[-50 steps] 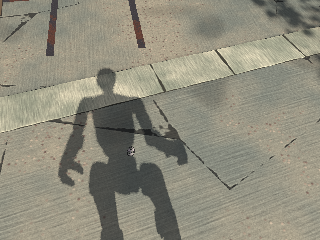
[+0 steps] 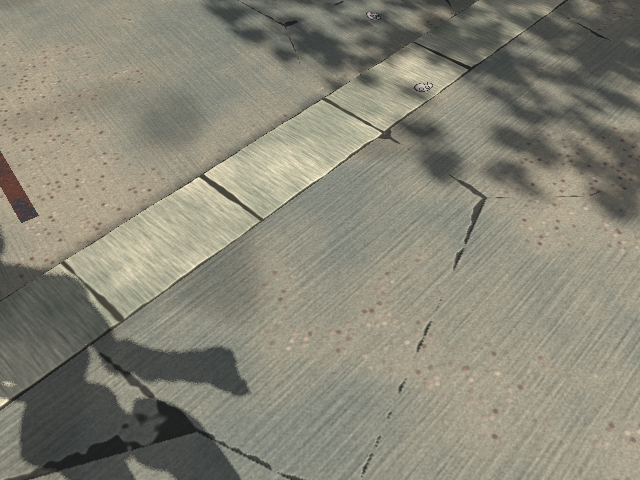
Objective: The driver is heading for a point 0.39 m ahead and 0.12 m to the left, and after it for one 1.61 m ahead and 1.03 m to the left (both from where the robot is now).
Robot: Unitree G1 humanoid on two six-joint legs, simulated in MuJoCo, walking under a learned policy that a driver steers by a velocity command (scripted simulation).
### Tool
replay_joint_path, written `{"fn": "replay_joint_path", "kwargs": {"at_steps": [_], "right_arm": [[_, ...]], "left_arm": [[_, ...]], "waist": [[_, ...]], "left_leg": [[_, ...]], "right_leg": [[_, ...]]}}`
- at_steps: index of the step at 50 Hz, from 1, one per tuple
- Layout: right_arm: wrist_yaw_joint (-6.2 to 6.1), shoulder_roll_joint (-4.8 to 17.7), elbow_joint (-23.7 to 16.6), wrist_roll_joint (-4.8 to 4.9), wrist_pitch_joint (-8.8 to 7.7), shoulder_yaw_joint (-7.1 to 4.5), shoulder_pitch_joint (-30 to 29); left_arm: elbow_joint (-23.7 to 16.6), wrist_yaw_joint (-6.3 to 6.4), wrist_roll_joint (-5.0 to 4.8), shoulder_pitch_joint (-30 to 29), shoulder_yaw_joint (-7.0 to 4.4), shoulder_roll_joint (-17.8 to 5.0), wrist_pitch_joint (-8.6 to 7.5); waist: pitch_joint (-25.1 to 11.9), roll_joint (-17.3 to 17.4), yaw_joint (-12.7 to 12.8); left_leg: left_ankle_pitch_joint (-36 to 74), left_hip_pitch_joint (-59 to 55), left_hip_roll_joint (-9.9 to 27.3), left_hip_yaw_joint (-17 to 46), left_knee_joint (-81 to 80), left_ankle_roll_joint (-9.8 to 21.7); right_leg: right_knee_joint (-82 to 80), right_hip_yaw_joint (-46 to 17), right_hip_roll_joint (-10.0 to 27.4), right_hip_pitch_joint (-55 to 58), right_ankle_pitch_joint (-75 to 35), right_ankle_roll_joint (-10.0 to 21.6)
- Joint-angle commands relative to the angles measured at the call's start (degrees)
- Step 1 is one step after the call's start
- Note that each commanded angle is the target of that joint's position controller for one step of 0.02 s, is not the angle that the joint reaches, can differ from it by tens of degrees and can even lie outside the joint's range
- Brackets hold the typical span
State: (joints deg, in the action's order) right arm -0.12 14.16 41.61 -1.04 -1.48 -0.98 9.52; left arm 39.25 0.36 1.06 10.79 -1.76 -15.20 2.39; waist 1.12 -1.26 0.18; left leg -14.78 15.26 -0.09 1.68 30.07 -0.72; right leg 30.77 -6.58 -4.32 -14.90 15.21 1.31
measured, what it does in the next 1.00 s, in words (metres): walks ahead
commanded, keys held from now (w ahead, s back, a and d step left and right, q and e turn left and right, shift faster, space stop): no key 0.42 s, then w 0.32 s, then w+q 0.26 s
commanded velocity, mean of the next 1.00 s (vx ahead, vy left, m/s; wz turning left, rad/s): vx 0.19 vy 0.00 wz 0.04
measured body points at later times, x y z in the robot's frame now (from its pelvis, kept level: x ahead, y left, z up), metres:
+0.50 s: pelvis +0.02 +0.01 +0.00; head +0.02 +0.00 +0.45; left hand +0.14 +0.26 -0.12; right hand +0.14 -0.25 -0.12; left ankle +0.01 +0.13 -0.73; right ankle +0.01 -0.11 -0.73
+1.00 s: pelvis +0.17 -0.01 +0.00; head +0.19 -0.02 +0.45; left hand +0.14 +0.25 -0.12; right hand +0.35 -0.25 -0.11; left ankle +0.27 +0.14 -0.68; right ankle +0.04 -0.11 -0.73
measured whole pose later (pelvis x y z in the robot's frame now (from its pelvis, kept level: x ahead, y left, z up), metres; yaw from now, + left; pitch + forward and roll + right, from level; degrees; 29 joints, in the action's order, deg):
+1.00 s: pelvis +0.17 -0.01 +0.00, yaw +5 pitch +2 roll +0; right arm 1.9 16.7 41.7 1.7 -3.3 -2.6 11.2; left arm 50.4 0.1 0.5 23.7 -2.3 -12.9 -4.7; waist 0.3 2.3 3.4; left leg -7.4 38.1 1.9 2.3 52.1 1.3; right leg 12.9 3.7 -2.4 4.2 18.7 2.8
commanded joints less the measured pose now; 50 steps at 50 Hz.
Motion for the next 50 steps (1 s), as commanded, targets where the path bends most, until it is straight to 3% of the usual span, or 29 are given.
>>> {"fn": "replay_joint_path", "kwargs": {"at_steps": [1, 7, 21, 23, 25, 27, 30, 32, 33, 34, 35, 37, 38, 39, 40, 41, 42, 44, 46, 50], "right_arm": [[-0.09, 7.7, -3.9, 0.11, -0.95, -1.97, -1.7], [-0.28, 6.8, -3.8, 0.34, -0.34, -1.85, -1.1], [-0.71, 6.0, -0.6, 0.45, -0.11, -1.93, -0.2], [-0.87, 5.5, 0.5, 0.48, 0.09, -1.8, 0.9], [-1.22, 6.2, 0.8, 1.15, -0.08, -2.08, 1.2], [-1.37, 6.0, 0.8, 1.81, -1.43, -1.99, 2.6], [-0.85, 7.4, 1.8, 2.27, -3.82, -2.52, 6.9], [-0.44, 10.3, 3.1, 2.23, -4.13, -3.37, 11.2], [-0.33, 11.5, 3.1, 2.37, -3.81, -3.65, 11.3], [-0.25, 11.3, 2.8, 2.47, -3.52, -3.59, 10.8], [-0.1, 11.1, 2.3, 2.56, -3.08, -3.52, 9.4], [-0.07, 10.3, 0.1, 2.81, -1.97, -3.18, 3.2], [-0.25, 7.0, -2.3, 2.73, -2.35, -2.04, -1.6], [-0.5, 5.8, -3.9, 2.5, -3.54, -1.66, -0.9], [-0.66, 8.1, -2.7, 3.16, -4.09, -2.43, 1.7], [-0.27, 8.0, -1.6, 4.17, -4.14, -2.57, 3.8], [0.07, 7.0, -1.3, 4.39, -3.92, -2.39, 3.8], [0.84, 5.8, -1.8, 3.53, -3.27, -2.48, 1.4], [2.03, 3.5, -2.2, 3.09, -2.63, -1.8, 1.4], [2.65, 1.4, -7.2, 2.22, -2.84, -0.37, -7.7]], "left_arm": [[-3.0, 0.04, -0.19, -0.2, -2.01, -6.3, -0.78], [-1.8, 0.17, -0.34, -0.4, -1.87, -5.2, -1.61], [1.8, 1.19, -0.53, 0.0, -1.82, -4.6, -1.98], [3.0, 1.38, -0.66, 1.0, -1.75, -4.3, -1.81], [3.4, 1.52, -1.26, 1.9, -2.16, -5.4, -2.01], [3.2, 1.39, -1.87, 2.4, -1.97, -4.8, -3.51], [2.6, 0.56, -2.36, 0.3, -1.67, -3.4, -6.3], [1.2, -0.21, -2.46, -2.3, -1.24, -1.4, -7.92], [0.7, -0.41, -2.58, -2.9, -1.32, -2.1, -8.46], [0.7, -0.68, -2.51, -2.9, -1.44, -2.7, -8.83], [1.4, -1.02, -2.54, -1.4, -1.5, -2.9, -9.06], [5.9, -1.37, -2.57, 8.4, -2.49, -4.4, -8.88], [8.0, -1.18, -2.24, 16.4, -4.21, -9.3, -8.83], [9.1, -1.34, -1.99, 22.0, -5.71, -14.4, -8.71], [8.7, -1.09, -1.06, 20.7, -4.28, -9.3, -8.56], [8.1, -0.89, -0.38, 19.1, -3.34, -6.1, -8.52], [7.7, -0.82, -0.27, 17.1, -3.06, -5.0, -8.39], [8.0, -0.87, -0.52, 14.7, -2.07, -2.6, -7.75], [7.6, -0.66, -0.45, 12.8, -1.97, -3.2, -7.61], [7.8, 0.49, -0.79, 10.1, -2.24, -7.1, -8.18]], "waist": [[-3.2, 4.1, 0.0], [-3.9, 0.4, -0.7], [-2.0, 0.9, -0.4], [-2.2, 0.6, -0.4], [2.2, 0.9, 0.0], [6.1, 0.7, -0.2], [5.5, 3.1, -1.7], [4.5, 10.2, -2.6], [5.8, 11.7, -2.2], [5.7, 11.2, -2.0], [4.5, 10.7, -0.8], [0.6, 9.2, 4.6], [-0.5, -0.1, 8.6], [-2.5, -13.1, 9.7], [-0.5, -8.8, 7.9], [1.0, -4.9, 6.2], [0.9, -2.9, 4.8], [2.4, -3.4, 3.8], [2.5, -3.8, 2.9], [6.1, -2.1, 4.0]], "left_leg": [[7.2, -2.5, 4.5, 4.4, -4.7, 2.2], [11.0, -5.2, 3.4, 3.2, -2.4, 2.1], [9.0, -5.1, 2.4, 2.8, -4.0, 1.5], [-2.9, -4.6, 0.9, 1.6, -4.3, 1.8], [-18.5, -0.2, 0.3, 2.1, -4.0, 3.7], [-24.4, 2.4, 1.6, 4.8, -4.5, 5.8], [-24.4, -2.6, 5.9, 12.4, -7.4, 9.8], [-24.0, -9.5, 14.0, 25.8, -15.1, 14.7], [-19.6, -9.5, 17.8, 30.5, -16.4, 16.8], [-13.5, -9.4, 18.2, 29.9, -15.8, 16.7], [-7.8, -8.9, 17.1, 26.1, -14.7, 15.0], [2.4, 2.3, 10.5, 14.4, -9.9, 9.7], [10.5, 11.6, 2.6, 4.8, 5.6, 5.2], [-2.4, 25.9, -3.3, 0.0, 23.3, 2.1], [-15.7, 32.9, -3.0, 5.7, 33.1, 2.1], [-13.6, 35.3, -1.6, 9.3, 37.1, 3.5], [-9.6, 37.0, -0.1, 9.3, 37.2, 4.3], [-2.8, 37.1, 2.3, 6.9, 33.8, 4.7], [2.4, 32.3, 2.3, 3.5, 31.2, 3.2], [14.3, 23.6, 2.4, -2.6, 13.4, 1.1]], "right_leg": [[-3.7, -3.7, 4.4, 1.1, -8.4, 1.8], [-4.0, -4.6, 5.1, 1.1, -11.7, 1.4], [-4.9, -4.4, 5.2, 2.5, -11.2, 0.9], [-5.8, -3.5, 4.0, 2.0, 1.6, 1.5], [-6.0, -3.5, 3.3, -2.4, 20.0, 3.3], [-6.3, -4.8, 4.5, -5.9, 25.7, 4.8], [-1.3, -3.0, 4.0, -9.9, 19.5, 4.8], [8.2, 3.6, 1.5, -14.9, 10.0, 3.2], [8.9, 4.7, 2.6, -16.6, 9.4, 3.2], [7.6, 4.6, 3.3, -15.6, 10.7, 3.6], [3.5, 5.2, 3.5, -11.8, 10.1, 4.2], [-6.1, 4.3, 3.2, 10.3, -0.7, 4.9], [-11.6, -8.1, 9.6, 20.6, 1.7, 7.9], [-16.0, -25.2, 20.8, 32.9, -6.4, 13.1], [-14.2, -25.8, 24.5, 33.1, -16.3, 15.0], [-13.3, -19.9, 23.4, 32.5, -20.0, 13.7], [-13.9, -14.4, 22.0, 32.4, -21.7, 11.6], [-15.9, -5.6, 19.2, 29.1, -26.9, 7.6], [-18.7, -0.2, 16.9, 22.0, -28.3, 7.2], [-24.1, 8.0, 14.2, 10.6, -25.7, 6.8]]}}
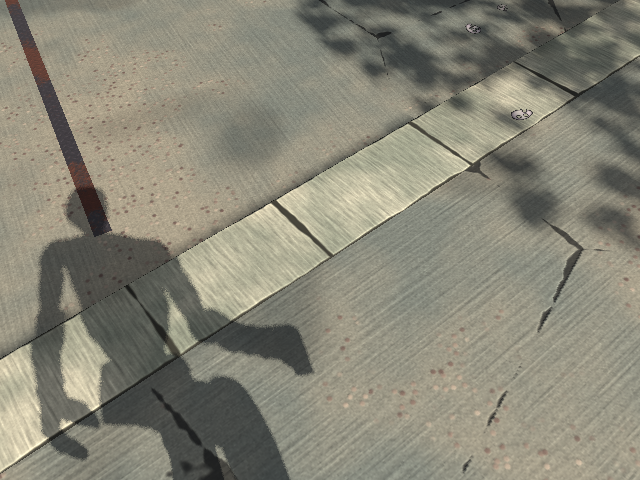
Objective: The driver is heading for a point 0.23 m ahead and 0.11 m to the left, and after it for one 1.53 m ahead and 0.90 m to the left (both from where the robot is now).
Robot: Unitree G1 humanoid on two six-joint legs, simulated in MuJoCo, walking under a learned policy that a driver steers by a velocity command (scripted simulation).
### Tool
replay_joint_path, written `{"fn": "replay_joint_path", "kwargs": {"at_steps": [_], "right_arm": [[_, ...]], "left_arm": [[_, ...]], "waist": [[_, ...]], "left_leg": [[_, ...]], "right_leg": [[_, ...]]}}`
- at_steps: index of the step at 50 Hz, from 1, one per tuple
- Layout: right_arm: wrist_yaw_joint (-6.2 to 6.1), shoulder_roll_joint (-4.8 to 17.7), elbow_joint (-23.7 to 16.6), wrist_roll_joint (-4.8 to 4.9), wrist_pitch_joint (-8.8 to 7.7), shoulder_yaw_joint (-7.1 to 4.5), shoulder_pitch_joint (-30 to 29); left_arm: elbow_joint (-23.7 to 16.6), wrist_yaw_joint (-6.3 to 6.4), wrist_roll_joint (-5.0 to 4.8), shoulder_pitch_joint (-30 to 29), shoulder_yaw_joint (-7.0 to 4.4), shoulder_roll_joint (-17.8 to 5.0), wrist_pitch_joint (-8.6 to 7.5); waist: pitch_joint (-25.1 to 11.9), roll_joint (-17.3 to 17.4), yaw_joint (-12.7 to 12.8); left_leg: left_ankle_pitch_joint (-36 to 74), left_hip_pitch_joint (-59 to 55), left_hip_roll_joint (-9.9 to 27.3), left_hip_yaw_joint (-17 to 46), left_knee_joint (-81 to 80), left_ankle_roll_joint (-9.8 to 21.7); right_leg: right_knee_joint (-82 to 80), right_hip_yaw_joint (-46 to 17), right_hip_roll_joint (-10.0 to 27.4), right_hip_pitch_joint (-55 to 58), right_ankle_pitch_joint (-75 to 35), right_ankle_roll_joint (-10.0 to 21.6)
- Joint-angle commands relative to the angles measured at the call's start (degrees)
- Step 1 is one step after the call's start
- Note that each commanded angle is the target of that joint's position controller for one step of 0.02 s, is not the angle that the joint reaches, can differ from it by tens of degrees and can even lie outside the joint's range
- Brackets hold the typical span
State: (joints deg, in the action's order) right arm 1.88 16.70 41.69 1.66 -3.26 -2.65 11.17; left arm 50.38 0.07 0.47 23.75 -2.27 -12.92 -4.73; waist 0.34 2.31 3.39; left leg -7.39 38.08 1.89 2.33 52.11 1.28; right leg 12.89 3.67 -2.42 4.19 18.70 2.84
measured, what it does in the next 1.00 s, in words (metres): walks ahead, turning left: left foot, then right foot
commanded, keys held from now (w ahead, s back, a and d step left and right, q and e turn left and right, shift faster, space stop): w+q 1.00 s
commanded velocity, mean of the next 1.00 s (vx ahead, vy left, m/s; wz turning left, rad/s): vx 0.49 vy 0.00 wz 0.55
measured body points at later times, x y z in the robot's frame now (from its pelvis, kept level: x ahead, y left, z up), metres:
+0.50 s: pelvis +0.27 +0.05 +0.01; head +0.30 +0.06 +0.45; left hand +0.40 +0.35 -0.08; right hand +0.41 -0.21 -0.10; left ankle +0.24 +0.11 -0.74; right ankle +0.49 -0.11 -0.67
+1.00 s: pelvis +0.54 +0.09 +0.01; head +0.55 +0.09 +0.46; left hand +0.42 +0.31 -0.12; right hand +0.81 -0.01 -0.10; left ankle +0.58 +0.29 -0.66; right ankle +0.54 -0.05 -0.74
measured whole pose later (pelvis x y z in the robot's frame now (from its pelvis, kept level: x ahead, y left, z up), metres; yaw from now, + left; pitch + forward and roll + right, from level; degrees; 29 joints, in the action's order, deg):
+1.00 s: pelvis +0.54 +0.09 +0.01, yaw +35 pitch +2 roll -2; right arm 5.9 15.5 42.9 -3.8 -4.4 -1.4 10.2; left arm 44.0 -0.3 4.0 23.9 -1.0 -12.4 -6.7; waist -1.6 2.1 5.2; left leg -2.3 42.5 4.5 1.8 52.1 -0.2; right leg 11.4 7.8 -0.6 -0.7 12.8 1.2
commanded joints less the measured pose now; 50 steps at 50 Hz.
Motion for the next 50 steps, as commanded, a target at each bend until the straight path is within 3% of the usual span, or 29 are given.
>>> {"fn": "replay_joint_path", "kwargs": {"at_steps": [1, 3, 6, 8, 9, 10, 11, 12, 13, 14, 16, 20, 24, 27, 30, 32, 33, 34, 35, 36, 37, 38, 39, 41, 42, 43, 45, 47, 50], "right_arm": [[0.87, -1.1, -8.4, -0.54, -1.17, 1.46, -11.3], [1.37, 0.3, -10.1, -0.28, -1.19, 1.07, -12.8], [1.87, 3.6, -11.0, -0.29, -0.87, -0.51, -9.9], [1.55, 7.4, -7.9, -0.06, -0.11, -2.8, 3.5], [0.48, 10.1, -6.0, -0.18, 0.63, -4.29, 12.1], [-0.25, 15.2, -6.2, -0.4, 0.76, -4.98, 13.0], [-0.73, 11.4, -7.3, -0.85, 0.39, -4.05, 13.7], [-0.8, 9.3, -7.0, -1.33, -0.03, -3.45, 11.1], [-0.67, 8.4, -7.3, -1.11, -0.41, -3.14, 6.9], [-0.41, 7.7, -8.0, -1.37, -0.79, -2.89, 3.5], [-0.32, 6.4, -9.2, -2.09, -1.12, -2.55, -0.2], [-1.25, 7.5, -7.3, -1.27, -1.34, -2.84, 2.0], [-2.27, 8.7, -5.4, -0.46, -0.37, -3.17, 6.3], [-2.5, 9.2, -4.0, 0.04, 0.24, -3.4, 9.2], [-2.68, 8.4, -3.5, 0.06, 0.91, -3.22, 9.9], [-2.71, 7.7, -3.8, -0.13, 1.31, -3.08, 8.6], [-2.57, 5.4, -4.2, -0.38, 1.17, -2.29, 8.5], [-2.34, 1.3, -5.2, -1.27, 0.81, -0.89, 9.3], [-2.37, 0.6, -7.0, 0.62, 0.36, -0.37, 15.8], [-2.71, 6.8, -5.4, 0.98, 0.49, -1.56, 14.9], [-2.71, 9.1, -6.0, 0.42, 0.86, -2.34, 8.9], [-2.75, 8.2, -6.4, -0.21, 1.13, -2.33, 6.5], [-2.49, 7.4, -7.2, -0.59, 1.1, -2.46, 4.7], [-1.84, 5.1, -7.4, 0.11, 1.48, -2.3, 5.2], [1.93, -2.2, -2.4, -9.16, -1.11, 1.32, 8.9], [3.06, -1.9, -2.2, -8.62, -1.84, 0.69, 7.2], [3.89, 0.9, -2.3, -6.07, -2.61, 0.04, 1.5], [4.24, 1.1, -2.5, -5.6, -2.32, 0.62, -2.4], [4.68, -0.1, -2.4, -5.21, -1.9, 1.87, -4.6]], "left_arm": [[-2.7, 0.99, -0.42, -1.5, -1.79, -10.0, -1.17], [-1.7, 1.08, -0.84, -0.2, -1.91, -11.0, -1.13], [-2.1, 1.55, -0.86, -1.1, -2.47, -13.0, -0.22], [-3.2, 2.12, -0.39, -2.8, -2.81, -14.0, 1.11], [-4.4, 2.28, -0.24, -3.6, -2.55, -13.8, 0.93], [-6.8, 0.85, 1.43, 3.5, 0.21, -4.8, -0.27], [-7.0, -0.57, -0.01, 0.6, -0.06, -8.4, -2.63], [-10.0, -1.08, -2.47, -6.5, -1.21, -11.9, -3.75], [-11.5, -0.85, -2.53, -9.0, -0.82, -11.4, -4.32], [-11.1, -0.27, -1.33, -9.3, -0.93, -10.8, -4.27], [-10.9, 0.16, -0.19, -5.9, -1.5, -11.1, -2.63], [-13.1, 1.05, 1.28, -10.0, -0.97, -8.8, -0.72], [-15.6, 0.86, 0.72, -19.9, -0.13, -6.7, -1.3], [-16.9, 0.12, -0.44, -24.4, -0.31, -7.6, -2.01], [-17.4, -0.67, -0.97, -25.0, -1.33, -9.8, -2.81], [-16.2, -0.65, -1.2, -19.7, -2.32, -11.1, -3.27], [-15.4, -0.25, -0.7, -14.3, -3.15, -12.7, -3.51], [-14.7, 0.3, 0.16, -5.5, -4.05, -16.0, -3.54], [-12.2, -0.11, 0.56, -1.1, -5.03, -19.2, -2.57], [-13.4, -0.43, -0.57, -2.8, -3.92, -13.4, -2.19], [-13.7, -0.16, -0.71, -4.5, -3.14, -10.6, -1.78], [-13.9, -0.11, -0.24, -7.0, -2.66, -9.8, -1.48], [-13.4, -0.03, -0.1, -8.6, -2.32, -8.7, -1.24], [-12.5, 0.1, 0.13, -9.5, -2.07, -7.8, -1.44], [-14.1, 0.57, 2.61, -7.9, 0.92, 0.9, -3.32], [-13.4, 0.56, 2.95, -7.0, 0.66, -0.4, -3.74], [-13.0, 0.31, 3.07, -6.4, -0.46, -5.2, -3.62], [-11.5, 0.07, 3.37, -3.6, -0.74, -7.2, -3.2], [-9.5, -0.75, 4.12, -2.0, -0.31, -7.6, -2.77]], "waist": [[7.1, -5.9, 1.4], [7.0, -6.1, 0.9], [2.0, -8.4, -3.0], [-6.0, -8.6, -10.3], [-9.8, -5.3, -14.9], [-16.2, 11.4, -8.1], [-24.5, 6.7, -10.6], [-13.5, 3.3, -10.8], [-6.4, -2.1, -7.8], [-2.7, -5.3, -5.1], [-1.8, -2.4, -1.2], [0.5, -0.9, -1.8], [0.3, 0.8, -6.2], [-0.4, 2.0, -8.1], [-1.1, 3.7, -7.4], [-2.3, 5.7, -4.1], [-6.1, 4.8, -1.4], [-14.1, -2.7, 1.8], [-19.2, -22.3, -1.3], [-13.9, -14.7, 0.0], [-7.1, -9.8, 1.5], [-3.5, -6.0, 0.6], [-0.6, -5.9, -0.2], [0.6, -9.0, -1.8], [-2.5, -11.6, -0.9], [0.2, -9.2, -0.9], [0.7, -6.7, -0.4], [0.4, -6.7, 0.4], [1.2, -5.8, 0.0]], "left_leg": [[8.6, -1.1, 0.1, -4.6, -11.6, -0.6], [9.1, -2.8, -0.6, -5.4, -15.5, 1.0], [4.4, -8.4, -4.5, -8.2, -16.5, 4.9], [3.2, -24.5, -7.4, -8.5, -17.7, 8.0], [3.5, -40.4, -4.6, -1.9, -19.6, 10.2], [-4.9, -61.5, 12.1, 28.4, -21.7, 20.7], [-18.3, -63.3, 17.4, 48.5, -32.7, 24.3], [-20.0, -55.3, 15.1, 40.9, -36.4, 20.2], [-15.7, -44.8, 12.9, 33.6, -37.9, 18.2], [-8.5, -36.5, 10.4, 28.7, -38.8, 17.0], [-0.2, -27.1, 6.9, 22.8, -40.7, 16.5], [5.9, -18.0, 3.9, 15.5, -41.5, 16.2], [1.6, -18.1, 1.0, 13.5, -38.9, 12.4], [-1.9, -21.9, 2.1, 17.0, -36.3, 11.6], [-2.7, -28.3, 3.9, 22.8, -31.0, 10.8], [-0.1, -28.9, 3.6, 24.6, -26.4, 9.3], [0.8, -26.5, 1.1, 22.4, -19.7, 7.4], [-8.4, -19.1, -2.8, 16.1, -3.0, 4.9], [-27.6, 1.0, -8.9, 8.9, 12.7, 1.7], [-24.8, 7.6, -3.8, 9.4, 20.1, 0.5], [-19.2, 9.2, -2.3, 8.0, 22.1, -0.1], [-15.0, 7.5, -0.6, 6.6, 21.4, -0.7], [-12.3, 6.8, 0.8, 6.4, 19.2, -1.1], [-9.9, 3.3, 2.7, 4.6, 17.3, -1.3], [-7.7, 5.7, 2.1, 3.6, 17.7, -0.8], [-6.9, 7.6, 2.4, 4.0, 15.4, -0.5], [-0.5, 9.3, 3.1, 2.1, 9.1, -1.0], [4.3, 10.1, 3.8, 0.8, 2.8, -2.0], [10.7, 6.8, 3.4, -1.1, -4.9, -1.1]], "right_leg": [[-6.9, -1.6, 13.0, -8.7, -30.0, 5.3], [-5.7, -0.1, 14.5, -5.8, -35.6, 4.9], [4.8, 2.7, 15.7, 0.9, -62.7, 3.0], [23.2, 4.1, 15.2, -1.6, -70.8, 1.6], [38.2, 4.1, 13.0, -13.4, -58.9, 0.1], [63.6, 2.1, 1.5, -38.4, 2.4, -3.2], [72.8, -11.1, -1.1, -44.9, 13.3, -2.1], [70.9, -12.1, 2.1, -49.7, 7.4, -1.0], [65.2, -11.0, 4.6, -48.5, 2.2, -0.5], [60.7, -10.3, 6.3, -45.6, 0.1, -1.0], [56.6, -10.6, 8.6, -39.1, -2.1, -2.4], [45.6, -7.8, 8.7, -38.7, -9.1, -6.5], [27.3, -7.4, 5.6, -35.3, -22.9, -7.3], [20.6, -8.1, 3.4, -33.0, -23.7, -7.2], [15.5, -9.7, 2.2, -31.2, -17.4, -5.8], [12.2, -8.7, 2.1, -23.9, -13.7, -3.4], [11.1, -9.9, 4.9, -14.1, -13.6, -0.9], [12.0, -19.9, 15.7, 1.1, -11.3, 3.3], [6.9, -45.9, 26.7, 16.1, 3.7, 12.0], [4.7, -47.4, 26.5, 13.1, 13.9, 10.6], [4.3, -38.3, 23.9, 7.0, 10.5, 8.2], [3.3, -31.3, 21.3, 0.9, 2.6, 7.0], [2.1, -26.3, 19.1, -3.4, -3.2, 6.8], [-0.8, -18.9, 16.4, -8.4, -8.6, 6.3], [-2.8, -18.5, 16.4, -6.8, -5.0, 9.8], [-4.0, -17.6, 17.0, -7.4, -6.0, 10.3], [-6.1, -12.3, 16.8, -6.8, -10.5, 10.7], [-7.4, -7.6, 17.9, -4.6, -18.5, 11.3], [-6.8, -0.4, 17.2, -5.2, -28.1, 10.0]]}}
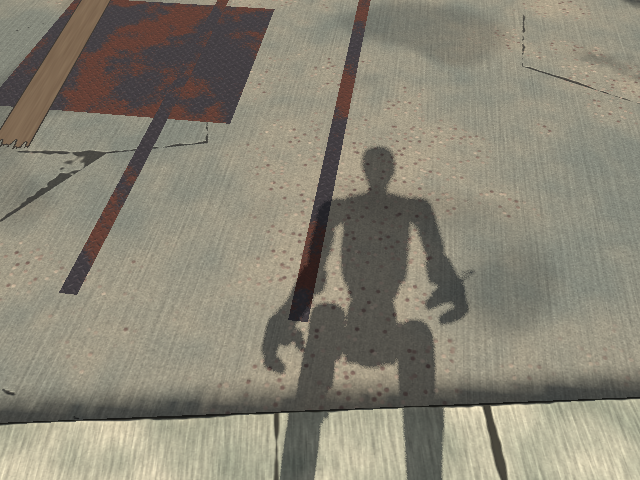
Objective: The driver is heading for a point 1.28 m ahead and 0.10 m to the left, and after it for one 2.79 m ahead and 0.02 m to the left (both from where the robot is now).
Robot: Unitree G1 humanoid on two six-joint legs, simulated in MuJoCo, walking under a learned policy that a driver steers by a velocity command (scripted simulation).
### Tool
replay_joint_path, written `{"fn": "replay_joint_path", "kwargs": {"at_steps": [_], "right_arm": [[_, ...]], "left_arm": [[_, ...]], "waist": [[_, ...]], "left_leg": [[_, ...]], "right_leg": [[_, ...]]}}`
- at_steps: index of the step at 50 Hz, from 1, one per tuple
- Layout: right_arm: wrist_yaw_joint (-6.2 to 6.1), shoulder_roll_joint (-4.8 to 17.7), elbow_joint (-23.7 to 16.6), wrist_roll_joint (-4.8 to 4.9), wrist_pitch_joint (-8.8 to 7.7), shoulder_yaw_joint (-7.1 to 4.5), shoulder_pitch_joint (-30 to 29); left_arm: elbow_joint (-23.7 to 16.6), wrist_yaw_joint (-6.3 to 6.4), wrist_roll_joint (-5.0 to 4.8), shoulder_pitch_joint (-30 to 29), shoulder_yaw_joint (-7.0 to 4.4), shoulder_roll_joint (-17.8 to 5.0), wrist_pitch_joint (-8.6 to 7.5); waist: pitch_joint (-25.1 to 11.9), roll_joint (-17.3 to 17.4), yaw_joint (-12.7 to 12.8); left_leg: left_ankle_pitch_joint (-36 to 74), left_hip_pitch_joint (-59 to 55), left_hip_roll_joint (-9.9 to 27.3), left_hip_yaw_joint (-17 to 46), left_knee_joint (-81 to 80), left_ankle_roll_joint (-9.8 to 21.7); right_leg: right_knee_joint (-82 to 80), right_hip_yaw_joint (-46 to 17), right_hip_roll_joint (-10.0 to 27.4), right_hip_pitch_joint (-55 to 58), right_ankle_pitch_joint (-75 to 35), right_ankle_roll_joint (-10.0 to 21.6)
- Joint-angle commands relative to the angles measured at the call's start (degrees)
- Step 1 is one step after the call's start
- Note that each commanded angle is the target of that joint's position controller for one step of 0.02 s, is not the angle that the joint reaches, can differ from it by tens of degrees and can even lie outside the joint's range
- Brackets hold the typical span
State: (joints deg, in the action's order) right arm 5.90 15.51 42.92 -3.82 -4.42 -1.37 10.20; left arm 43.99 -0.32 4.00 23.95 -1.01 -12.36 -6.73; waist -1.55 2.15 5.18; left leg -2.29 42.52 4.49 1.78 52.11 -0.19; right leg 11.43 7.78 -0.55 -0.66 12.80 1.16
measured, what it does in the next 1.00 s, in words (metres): walks ahead, turning left: left foot, then right foot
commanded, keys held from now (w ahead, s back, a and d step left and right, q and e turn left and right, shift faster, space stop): w+q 0.40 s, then w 0.56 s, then w+e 0.04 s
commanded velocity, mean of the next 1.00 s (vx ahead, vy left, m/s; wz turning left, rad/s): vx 0.50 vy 0.00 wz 0.37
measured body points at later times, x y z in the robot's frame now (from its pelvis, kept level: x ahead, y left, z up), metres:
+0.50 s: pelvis +0.30 +0.09 -0.01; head +0.31 +0.09 +0.44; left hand +0.43 +0.35 -0.10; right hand +0.36 -0.15 -0.14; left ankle +0.26 +0.15 -0.75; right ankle +0.49 -0.04 -0.69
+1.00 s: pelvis +0.57 +0.12 -0.01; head +0.58 +0.13 +0.44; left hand +0.44 +0.33 -0.15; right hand +0.82 -0.01 -0.11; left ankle +0.66 +0.33 -0.69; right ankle +0.54 +0.02 -0.75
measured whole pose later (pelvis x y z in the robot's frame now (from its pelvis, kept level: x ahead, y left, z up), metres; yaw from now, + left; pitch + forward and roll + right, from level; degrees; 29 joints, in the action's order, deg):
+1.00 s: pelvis +0.57 +0.12 -0.01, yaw +21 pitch +2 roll -2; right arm 3.8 13.2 45.2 -5.5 -3.5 0.5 7.6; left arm 53.7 -1.8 4.6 27.5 -0.2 -11.8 -7.0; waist -2.6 1.9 5.9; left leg 7.5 40.9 5.8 3.6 46.7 -0.1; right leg 18.5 4.0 -4.3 -5.7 15.4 4.5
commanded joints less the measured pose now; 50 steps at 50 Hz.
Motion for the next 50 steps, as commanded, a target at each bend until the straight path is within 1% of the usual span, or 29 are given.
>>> {"fn": "replay_joint_path", "kwargs": {"at_steps": [1, 6, 9, 10, 11, 12, 13, 14, 15, 16, 17, 19, 21, 24, 26, 30, 32, 33, 34, 35, 36, 37, 39, 40, 42, 45, 46, 48, 50], "right_arm": [[0.72, 1.2, -3.8, 0.33, -0.55, 0.76, -4.4], [-0.27, 3.1, -5.6, 0.43, -0.23, 0.37, -8.7], [-1.43, 6.5, -6.0, 1.64, -1.03, -1.3, -5.6], [-2.42, 9.7, -4.1, 2.24, -1.77, -2.89, 1.1], [-4.16, 12.6, -1.1, 1.69, -1.4, -4.37, 13.2], [-5.02, 13.4, 1.4, 1.8, -0.73, -4.0, 24.2], [-4.56, 10.5, 5.2, 0.41, -1.2, -3.87, 30.6], [-4.39, 12.4, 5.6, 1.13, -2.33, -4.53, 25.9], [-4.05, 8.8, 5.2, 1.74, -2.88, -3.3, 19.5], [-3.65, 4.7, 5.1, 1.92, -3.3, -1.45, 15.5], [-3.22, 2.5, 3.8, 1.55, -3.34, -0.32, 10.2], [-3.11, 2.4, 0.8, 1.41, -3.57, 0.31, 2.1], [-2.64, 5.5, -0.3, 0.36, -4.06, -0.41, -0.3], [-1.19, 7.1, 3.2, -0.22, -3.87, -1.18, 9.0], [-0.43, 8.2, 4.5, -0.04, -3.14, -1.73, 14.4], [-0.73, 7.7, 4.9, -0.57, -1.98, -1.56, 16.0], [-1.36, 8.4, 3.9, -0.47, -2.32, -1.69, 12.0], [-1.2, 7.1, 4.4, -0.6, -2.79, -1.36, 11.9], [-1.53, 0.4, 4.1, -1.66, -3.64, 0.59, 21.4], [-1.16, 1.3, 4.0, -0.88, -3.84, 0.48, 20.5], [-1.59, 4.5, 2.0, -0.15, -3.25, -0.6, 11.4], [-3.16, 4.4, 1.7, -0.19, -2.57, -0.52, 7.9], [-4.08, 2.7, 2.2, -2.29, -1.42, 0.42, 7.9], [-3.85, 1.0, 1.6, -2.74, -0.93, 1.07, 6.1], [-3.44, 1.5, 1.0, -1.36, -0.27, 0.75, 4.0], [-2.42, -0.3, 0.8, -1.2, 0.84, 1.24, 1.8], [-1.86, -1.6, 1.3, -1.99, 0.97, 1.84, 3.1], [-1.65, 0.0, 0.0, -1.61, 0.86, 1.5, -0.2], [-2.53, 1.3, -1.0, -1.61, 0.3, 1.03, -5.1]], "left_arm": [[-2.3, -0.61, 0.78, -1.8, -1.33, -8.1, -0.77], [2.2, -0.92, 0.68, 0.6, -1.41, -10.3, -0.52], [3.6, -0.71, 1.07, 0.5, -2.46, -14.3, -0.13], [3.8, -1.1, 2.13, 1.9, -2.24, -13.9, -0.33], [3.5, -1.64, 4.58, 8.1, -0.22, -8.1, -0.75], [2.0, -4.09, 5.31, 12.6, 2.71, -2.1, -1.23], [0.0, -4.67, -0.17, -6.6, 0.93, -6.8, -0.81], [-2.8, -3.8, -1.58, -14.2, 0.74, -7.0, -1.21], [-2.6, -2.11, -0.06, -13.4, 0.29, -9.5, -1.35], [-2.6, -0.82, 1.58, -11.4, 0.81, -8.0, -1.21], [-2.3, 0.07, 1.85, -10.2, 1.5, -6.0, -0.5], [-2.8, 0.53, 1.14, -9.0, 2.06, -5.4, 1.26], [-2.6, 0.23, 0.43, -9.2, 2.46, -5.9, 2.15], [-4.7, -1.48, 0.11, -18.2, 3.97, -3.4, 2.92], [-5.8, -2.28, -0.19, -22.5, 3.81, -4.9, 2.59], [-6.4, -1.78, 0.61, -26.4, 2.91, -7.6, 1.09], [-4.2, -0.88, -0.93, -19.6, 1.5, -10.5, -0.3], [-1.9, -0.66, -2.42, -11.0, 0.5, -13.0, -0.87], [-0.1, -0.75, -2.25, 0.4, -0.44, -16.0, -0.81], [2.3, -1.4, -0.83, 8.4, 0.02, -12.9, 0.3], [2.9, -1.15, -0.17, 5.3, -0.7, -12.0, -0.17], [2.3, -0.73, -0.42, -0.8, -0.13, -9.7, -0.15], [1.3, 0.08, -1.03, -7.4, 1.67, -2.9, -0.13], [0.7, 0.38, -1.03, -9.5, 1.64, -2.6, -0.35], [1.4, 0.52, -0.92, -8.9, 0.41, -4.7, -0.99], [4.2, -1.43, 0.18, -3.3, -1.04, -7.5, -1.09], [4.8, -1.69, 1.05, -1.6, -1.0, -6.9, -1.05], [6.8, -1.82, 1.45, 1.5, -0.21, -4.1, -1.3], [8.4, -1.37, 0.31, 6.5, 0.33, -3.5, -1.3]], "waist": [[3.5, -5.9, -2.1], [5.7, -6.8, -2.9], [3.2, -7.2, -6.9], [-1.5, -5.9, -9.1], [-14.7, 1.8, -9.6], [-30.0, 7.7, -11.4], [-13.5, -0.3, -20.8], [-1.5, 2.0, -18.8], [-0.3, 2.3, -14.6], [-0.7, 2.7, -10.1], [0.9, 0.8, -6.0], [1.0, 0.3, -2.2], [2.0, -1.4, -2.3], [3.6, -0.8, -7.6], [3.0, -0.2, -10.3], [2.5, 1.3, -10.3], [0.7, 0.0, -5.5], [-4.9, -3.6, -2.2], [-20.7, -15.4, -2.5], [-22.3, -15.1, 2.1], [-6.6, -6.8, 2.3], [-0.1, -3.7, 0.1], [-1.1, -3.2, -3.8], [-1.0, -3.0, -4.9], [-0.6, -2.9, -4.6], [1.1, -3.5, -3.4], [1.3, -4.6, -3.6], [3.0, -4.6, -2.8], [2.7, -5.1, -0.1]], "left_leg": [[7.0, 0.8, 0.5, -1.0, -6.8, 1.1], [3.2, -4.1, -1.8, -2.8, -14.3, 4.6], [-0.1, -18.5, -8.5, -7.7, -18.9, 7.9], [1.9, -32.6, -11.0, -7.8, -17.2, 10.3], [13.2, -60.3, -5.4, 2.5, -10.0, 18.4], [5.8, -82.2, 11.2, 34.1, -21.0, 31.0], [-5.3, -73.7, 10.8, 39.0, -30.6, 23.4], [-13.5, -60.5, 9.5, 33.3, -33.4, 19.1], [-14.4, -48.4, 7.8, 30.5, -34.3, 18.9], [-11.4, -39.3, 6.6, 27.3, -35.1, 18.9], [-12.0, -28.8, 6.0, 25.3, -37.8, 18.3], [-16.2, -19.3, 4.4, 23.5, -42.4, 18.1], [-13.7, -13.4, 2.1, 17.7, -42.7, 16.6], [-6.1, -12.8, -0.2, 13.2, -40.3, 15.4], [-3.4, -18.6, 0.8, 14.3, -37.0, 16.0], [1.9, -29.4, 4.2, 18.7, -31.7, 14.7], [14.4, -27.2, 1.3, 16.3, -24.9, 11.0], [16.0, -23.8, -2.1, 13.0, -13.8, 7.2], [-7.7, -12.2, -10.3, 7.7, 4.7, 1.9], [-33.8, 3.0, -13.4, 6.5, 22.4, 0.0], [-27.7, 12.1, -9.0, 8.3, 26.9, 1.7], [-21.3, 11.5, -5.2, 7.4, 27.1, 2.1], [-13.6, 1.8, -0.2, 7.8, 19.3, 2.0], [-14.0, -0.7, 0.8, 6.5, 15.9, 1.2], [-13.2, -1.4, 0.5, 4.3, 8.5, -0.6], [-2.2, -4.2, 0.8, -0.7, -2.0, -1.8], [4.9, -6.5, 1.0, -0.9, 0.8, -0.5], [13.5, 1.9, 2.9, 3.8, -3.7, 0.6], [18.0, 8.2, 2.4, 3.7, -11.0, 0.1]], "right_leg": [[-5.1, -2.7, 15.3, -0.9, -23.4, 11.1], [-2.0, 1.7, 17.5, 4.7, -27.3, 8.8], [9.9, 6.1, 16.7, 5.0, -50.6, 7.0], [20.8, 7.8, 14.0, -1.2, -52.7, 4.8], [39.3, 6.9, 11.2, -18.5, -35.9, -0.2], [53.1, 0.4, 1.6, -33.9, 16.9, -3.9], [63.5, -9.1, -1.6, -47.5, 17.3, -2.1], [66.7, -13.1, 1.8, -53.4, 14.5, -0.6], [64.3, -14.7, 4.4, -48.3, 11.3, 0.3], [61.2, -15.3, 5.8, -42.2, 8.8, 1.2], [58.9, -15.0, 7.2, -36.0, 7.6, 1.4], [53.6, -13.8, 6.7, -31.8, 9.0, 0.2], [44.8, -10.9, 6.6, -28.4, 1.9, -1.4], [30.7, -7.8, 5.2, -24.4, -11.9, -2.4], [26.2, -7.0, 3.1, -25.1, -16.4, -2.9], [24.2, -6.0, 1.4, -25.5, -12.9, -0.6], [21.3, -3.6, -0.6, -12.9, -13.5, 2.5], [19.2, -9.5, 3.9, -0.3, -18.4, 7.7], [19.7, -28.1, 17.6, 25.0, -34.0, 23.2], [11.5, -46.6, 24.9, 32.7, -19.1, 28.2], [7.0, -43.9, 23.2, 20.5, -1.7, 21.0], [4.4, -37.1, 20.9, 8.9, 3.8, 17.7], [0.0, -28.9, 17.2, -2.3, -4.9, 16.9], [-1.7, -25.6, 15.5, -4.9, -7.3, 16.3], [-2.8, -20.0, 12.6, -6.0, -9.6, 15.7], [-3.0, -14.3, 11.0, -9.6, -16.3, 16.0], [-1.0, -13.2, 10.4, -12.4, -16.3, 15.7], [2.1, -16.2, 12.8, -6.2, -14.5, 16.2], [6.3, -18.4, 12.6, 1.6, -11.0, 16.4]]}}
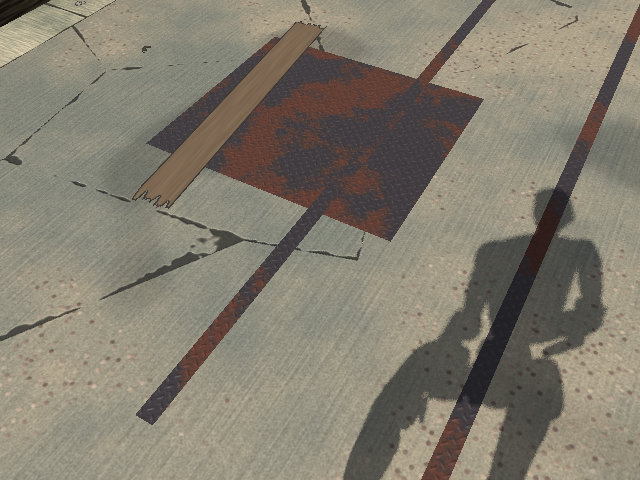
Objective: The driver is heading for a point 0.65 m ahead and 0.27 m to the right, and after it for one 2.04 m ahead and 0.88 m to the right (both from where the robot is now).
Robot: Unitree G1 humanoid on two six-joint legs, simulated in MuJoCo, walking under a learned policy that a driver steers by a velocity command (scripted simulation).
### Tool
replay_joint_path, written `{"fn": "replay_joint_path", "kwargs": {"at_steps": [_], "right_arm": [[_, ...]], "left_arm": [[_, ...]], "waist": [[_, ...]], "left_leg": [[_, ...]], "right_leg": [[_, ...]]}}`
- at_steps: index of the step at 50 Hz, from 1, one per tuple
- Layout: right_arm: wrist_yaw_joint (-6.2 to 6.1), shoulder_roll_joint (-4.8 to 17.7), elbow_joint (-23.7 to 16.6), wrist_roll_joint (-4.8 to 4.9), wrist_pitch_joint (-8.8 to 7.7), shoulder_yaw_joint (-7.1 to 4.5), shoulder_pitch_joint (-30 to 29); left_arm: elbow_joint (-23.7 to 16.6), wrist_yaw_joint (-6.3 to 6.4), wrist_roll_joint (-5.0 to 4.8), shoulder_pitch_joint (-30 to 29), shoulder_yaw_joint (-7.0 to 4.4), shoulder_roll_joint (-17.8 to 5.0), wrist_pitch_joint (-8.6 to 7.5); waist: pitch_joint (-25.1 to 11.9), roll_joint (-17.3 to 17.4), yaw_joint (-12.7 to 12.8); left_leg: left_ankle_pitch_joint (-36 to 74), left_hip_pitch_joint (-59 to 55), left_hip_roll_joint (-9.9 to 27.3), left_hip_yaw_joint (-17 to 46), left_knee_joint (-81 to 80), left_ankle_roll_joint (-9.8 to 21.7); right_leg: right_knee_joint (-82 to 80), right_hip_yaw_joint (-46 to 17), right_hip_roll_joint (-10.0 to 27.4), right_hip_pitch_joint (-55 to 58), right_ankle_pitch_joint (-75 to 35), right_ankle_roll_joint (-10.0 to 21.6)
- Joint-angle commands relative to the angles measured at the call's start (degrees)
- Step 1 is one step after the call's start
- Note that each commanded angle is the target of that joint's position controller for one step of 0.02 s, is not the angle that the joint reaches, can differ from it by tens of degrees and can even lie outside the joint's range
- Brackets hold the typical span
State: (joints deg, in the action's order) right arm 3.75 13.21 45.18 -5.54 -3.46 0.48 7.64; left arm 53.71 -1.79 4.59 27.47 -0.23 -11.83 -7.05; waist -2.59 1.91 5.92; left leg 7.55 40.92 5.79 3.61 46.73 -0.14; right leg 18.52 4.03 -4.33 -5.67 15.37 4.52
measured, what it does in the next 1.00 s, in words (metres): goes down, turning right: left foot 0.11 m lower, then right foot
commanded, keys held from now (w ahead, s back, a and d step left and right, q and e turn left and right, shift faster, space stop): w+e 1.00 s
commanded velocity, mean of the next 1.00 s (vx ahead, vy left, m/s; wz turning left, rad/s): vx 0.50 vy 0.00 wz -0.47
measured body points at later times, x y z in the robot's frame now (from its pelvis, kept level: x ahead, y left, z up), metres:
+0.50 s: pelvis +0.30 +0.07 -0.12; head +0.30 +0.07 +0.33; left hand +0.45 +0.32 -0.24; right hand +0.25 -0.19 -0.26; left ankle +0.28 +0.18 -0.85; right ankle +0.33 -0.09 -0.75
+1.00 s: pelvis +0.53 -0.08 -0.11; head +0.55 -0.11 +0.34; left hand +0.73 +0.12 -0.22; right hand +0.55 -0.40 -0.21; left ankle +0.73 +0.04 -0.78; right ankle +0.50 -0.13 -0.85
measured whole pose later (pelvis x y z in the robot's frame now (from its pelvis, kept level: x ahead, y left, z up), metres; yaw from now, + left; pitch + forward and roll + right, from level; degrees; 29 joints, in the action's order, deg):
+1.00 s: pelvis +0.53 -0.08 -0.11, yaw -32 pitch +3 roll +1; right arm -0.8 16.4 45.9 -0.6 -5.4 -4.6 4.2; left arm 42.9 0.0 -0.9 18.3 -4.4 -13.9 -2.5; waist 1.3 1.0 2.1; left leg -8.8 38.7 5.6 4.9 52.3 -2.3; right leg 20.8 -4.3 -6.3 -13.3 9.5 6.0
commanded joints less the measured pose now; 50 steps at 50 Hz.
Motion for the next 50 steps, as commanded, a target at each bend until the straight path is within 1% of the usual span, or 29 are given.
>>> {"fn": "replay_joint_path", "kwargs": {"at_steps": [1, 5, 9, 10, 11, 12, 13, 14, 15, 16, 17, 18, 19, 20, 21, 22, 24, 27, 33, 35, 37, 38, 39, 40, 41, 42, 43, 45, 50], "right_arm": [[-0.85, 3.2, -3.5, 0.45, -0.82, -0.58, -4.3], [-0.72, 1.2, -5.6, 0.17, 0.63, 0.7, -9.5], [-1.24, 2.8, -6.2, 0.25, 0.74, 1.11, -13.4], [-1.62, 8.0, -6.3, 11.44, -1.77, -2.24, -14.3], [-1.85, 9.0, -3.8, 11.98, -3.11, -2.79, -7.9], [-1.96, 9.0, -1.1, 9.77, -3.83, -3.47, 0.9], [-1.88, 9.1, 3.0, 7.83, -3.73, -4.11, 15.3], [-1.7, 10.3, 5.3, 6.45, -2.78, -4.43, 22.6], [-1.14, 13.4, 6.1, 7.55, -1.51, -5.66, 24.4], [-1.19, 15.9, 8.5, 8.17, -0.38, -7.08, 24.5], [-1.93, 10.7, 7.4, 6.94, -0.28, -5.9, 19.1], [-2.33, 6.7, 5.4, 6.0, -1.01, -4.24, 10.7], [-2.31, 5.3, 5.5, 5.64, -1.95, -3.78, 5.7], [-2.18, 2.3, 5.8, 5.79, -2.68, -3.07, 2.3], [-2.3, 1.3, 6.4, 5.38, -2.82, -2.95, 1.5], [-2.9, 2.2, 7.0, 4.9, -2.99, -3.09, 1.8], [-4.6, 4.9, 8.2, 4.05, -2.97, -3.66, 4.5], [-6.02, 8.9, 8.6, 5.04, -2.41, -5.04, 7.2], [-5.9, 10.9, 9.3, 6.73, -0.47, -6.56, 11.5], [-5.83, 13.1, 8.6, 6.62, 0.19, -7.27, 11.3], [-5.89, 13.3, 7.9, 6.52, 0.59, -7.16, 10.7], [-5.56, 10.3, 5.4, 4.81, -0.27, -6.03, 10.9], [-4.12, 5.5, 2.7, 4.79, -2.99, -4.04, 12.0], [-3.19, 10.1, 1.7, 6.94, -5.19, -5.49, 5.5], [-3.27, 9.9, 0.8, 7.87, -5.79, -5.41, 2.6], [-3.96, 9.0, 1.2, 6.86, -5.74, -5.4, 2.4], [-4.42, 9.8, 1.8, 5.87, -4.8, -6.11, 3.2], [-4.49, 8.7, 1.4, 5.52, -2.84, -6.38, 4.8], [-4.71, 5.5, -3.0, 4.7, -2.13, -5.52, -5.5]], "left_arm": [[-0.6, 0.1, -0.14, 4.2, -0.29, -3.7, -0.84], [1.3, -1.86, 0.05, 6.0, 0.57, -3.7, 0.37], [2.6, -0.96, -1.13, 8.5, -0.61, -6.9, 0.93], [1.9, 2.74, -8.96, 5.2, -3.56, -10.6, 3.4], [2.4, 4.16, -8.03, 5.3, -3.29, -10.2, 4.74], [2.6, 4.43, -6.58, 7.0, -2.84, -7.5, 4.84], [2.5, 4.33, -5.91, 7.4, -2.29, -4.1, 4.61], [4.4, 3.78, -6.93, 17.4, -1.26, 1.6, 3.8], [1.5, 3.36, -8.71, 20.2, -1.2, -1.1, 2.26], [-1.8, 3.73, -10.17, 13.3, -1.25, -0.9, 1.8], [-3.5, 4.96, -10.22, 2.9, -1.96, -2.7, 2.2], [-5.8, 5.66, -8.67, -3.2, -2.89, -4.5, 2.97], [-6.5, 5.74, -7.38, -3.0, -2.81, -2.0, 4.03], [-6.3, 5.41, -6.79, -3.0, -3.56, -1.9, 4.76], [-6.7, 5.07, -6.86, -3.4, -3.84, -1.3, 5.23], [-7.3, 4.82, -6.76, -3.9, -4.29, -1.6, 5.21], [-9.5, 3.96, -5.87, -8.9, -4.48, -1.8, 4.82], [-12.5, 1.98, -5.47, -15.4, -3.44, -0.2, 4.84], [-18.7, -0.85, -5.68, -27.4, -3.81, -3.1, 5.47], [-19.6, -1.2, -5.56, -26.7, -4.58, -5.0, 5.69], [-15.9, -0.75, -5.79, -12.0, -7.45, -10.2, 5.83], [-14.1, 0.71, -6.23, -3.4, -9.74, -17.6, 6.2], [-15.3, 0.7, -6.27, -3.9, -9.43, -20.6, 5.51], [-15.3, 0.78, -4.89, -2.1, -8.1, -16.3, 5.19], [-15.1, 1.08, -4.72, -5.5, -7.38, -13.8, 4.69], [-16.0, 1.11, -5.17, -10.8, -6.88, -12.2, 4.3], [-16.8, 1.04, -5.11, -14.9, -6.24, -10.3, 4.05], [-17.5, 1.13, -4.82, -17.0, -6.14, -10.0, 3.58], [-15.1, 2.69, -5.9, -11.6, -6.77, -11.6, 3.33]], "waist": [[4.4, -3.9, -0.3], [9.4, -3.7, 0.7], [11.1, -2.8, 2.5], [14.9, -2.8, 1.7], [10.0, 0.0, -1.4], [2.8, 0.0, -4.3], [-6.4, 2.6, -10.0], [-17.0, 13.1, -9.5], [-24.7, 19.9, -9.5], [-21.8, 17.4, -10.0], [-10.5, 3.3, -11.3], [-2.9, -2.2, -9.1], [0.2, -0.4, -5.7], [4.1, 0.9, -3.3], [5.5, 4.9, -2.8], [6.8, 5.0, -2.4], [6.8, 4.0, -3.2], [5.0, 1.3, -5.0], [7.5, -1.3, -7.9], [4.4, 1.2, -6.5], [-3.6, 0.5, 1.4], [-9.5, -9.1, 3.3], [-18.7, -17.7, -0.5], [-17.9, -10.8, 2.8], [-10.4, -8.7, 1.1], [-5.1, -2.3, -2.4], [-2.9, -2.1, -5.1], [-1.8, -3.1, -7.6], [0.8, -4.3, -5.3]], "left_leg": [[12.0, 8.5, 1.5, 2.7, -10.6, -0.5], [10.1, -7.6, 0.5, -0.9, -15.4, -0.3], [3.8, -12.5, 0.5, -1.1, -24.8, -0.6], [5.1, -14.2, -0.9, 4.5, -28.5, 0.0], [10.3, -20.1, -0.4, 3.0, -31.6, 0.5], [14.7, -33.1, -0.7, 0.2, -28.4, 0.4], [25.5, -54.8, 3.9, 1.8, -17.8, 1.1], [37.8, -75.9, 13.0, 8.0, -2.2, 4.4], [22.9, -76.5, 18.5, 21.8, -9.4, 9.8], [-14.1, -69.9, 23.4, 33.0, -22.6, 16.9], [-26.8, -57.4, 21.9, 31.1, -29.7, 16.4], [-20.8, -44.7, 20.4, 25.7, -31.3, 15.2], [-12.5, -35.2, 19.4, 21.1, -31.1, 14.8], [-10.6, -28.6, 14.6, 13.0, -31.9, 10.6], [-8.6, -25.2, 11.8, 6.5, -32.5, 7.9], [-6.5, -21.7, 8.6, 0.6, -34.3, 6.9], [-1.5, -22.4, 8.0, -2.8, -35.2, 8.6], [0.5, -29.4, 10.7, -4.0, -35.8, 9.9], [5.9, -41.3, 12.0, -10.4, -32.1, 6.8], [23.1, -42.2, 10.9, -13.4, -24.5, 5.4], [30.1, -35.3, 7.8, -16.2, -2.8, 3.0], [4.7, -15.1, 2.8, -17.2, 19.3, -0.4], [-39.1, 2.8, -8.4, -5.2, 36.2, -2.1], [-36.6, 9.9, -5.4, 2.6, 37.6, -0.4], [-31.9, 11.6, -3.0, 1.5, 33.5, 0.8], [-28.2, 7.2, -0.6, 1.2, 27.0, 0.8], [-26.0, 1.4, 1.1, 1.0, 21.6, 0.6], [-23.9, -4.9, 1.2, 0.6, 17.2, -0.5], [-8.7, -5.5, -2.2, 0.0, -2.3, -3.0]], "right_leg": [[0.8, -14.0, 14.9, 6.6, -11.4, 11.8], [4.7, -14.7, 13.9, -9.1, -0.1, 10.9], [13.6, -20.2, 14.0, -4.3, 4.2, 8.8], [17.3, -21.5, 13.3, -6.1, -3.6, 6.1], [27.1, -18.3, 11.5, -3.8, -7.3, 4.2], [37.7, -15.9, 8.1, -7.1, -6.7, 2.2], [55.0, -13.6, 4.3, -21.8, 10.9, -0.7], [76.3, -13.8, 2.5, -40.0, 33.5, -3.2], [81.7, -14.9, 5.7, -44.3, 27.2, -3.9], [85.6, -10.6, 7.1, -50.5, 20.2, -5.3], [87.3, -7.7, 9.0, -53.1, 12.3, -5.8], [86.0, -7.2, 10.0, -50.7, 6.7, -5.6], [83.5, -8.6, 11.5, -46.6, 4.6, -5.3], [72.5, -12.1, 13.3, -43.0, -0.9, -3.9], [67.9, -11.8, 13.6, -40.5, -1.7, -3.1], [58.5, -11.1, 12.9, -36.8, -5.6, -3.5], [45.1, -9.7, 11.7, -34.7, -11.3, -4.5], [31.2, -7.9, 11.0, -34.7, -16.9, -3.4], [22.5, -3.2, 9.2, -36.2, -11.0, 0.8], [21.1, 1.6, 5.0, -27.8, -4.1, 2.4], [15.7, 2.9, 0.0, -4.5, -6.3, 6.0], [12.9, -17.7, 11.8, 16.2, -8.1, 11.9], [1.0, -50.7, 24.3, 30.0, -2.3, 22.1], [-1.5, -48.4, 23.2, 30.6, 0.3, 19.1], [-1.2, -39.4, 21.2, 22.9, -3.2, 16.4], [-1.5, -32.5, 18.4, 12.0, -9.3, 14.0], [-2.4, -27.2, 16.2, 3.6, -14.8, 12.1], [-4.4, -24.3, 14.0, -5.1, -18.7, 11.8], [-5.5, -19.3, 10.5, -9.1, -17.7, 10.2]]}}
Velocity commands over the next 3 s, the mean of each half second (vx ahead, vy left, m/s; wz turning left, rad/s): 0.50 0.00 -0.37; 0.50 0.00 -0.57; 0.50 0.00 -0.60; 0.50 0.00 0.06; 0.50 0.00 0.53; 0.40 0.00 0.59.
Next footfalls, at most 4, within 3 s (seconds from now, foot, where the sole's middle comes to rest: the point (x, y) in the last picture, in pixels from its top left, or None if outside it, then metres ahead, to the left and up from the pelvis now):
0.26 left None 0.32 0.18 -0.89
0.74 right None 0.54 -0.15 -0.89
1.24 left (418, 371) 0.87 -0.13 -0.89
1.74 right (577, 392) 0.85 -0.52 -0.89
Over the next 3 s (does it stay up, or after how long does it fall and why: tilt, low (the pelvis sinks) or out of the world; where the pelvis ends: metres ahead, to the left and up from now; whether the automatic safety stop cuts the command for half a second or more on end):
stays up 1.37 -0.70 -0.11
